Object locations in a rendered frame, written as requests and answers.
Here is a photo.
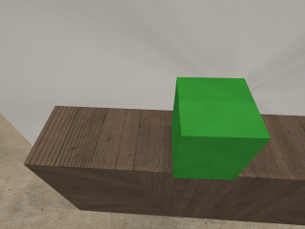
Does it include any carton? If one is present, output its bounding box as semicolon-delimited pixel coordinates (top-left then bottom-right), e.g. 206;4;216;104
172;77;271;180

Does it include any pedestal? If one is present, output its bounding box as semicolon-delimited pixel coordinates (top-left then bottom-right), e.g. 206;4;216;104
24;106;305;226

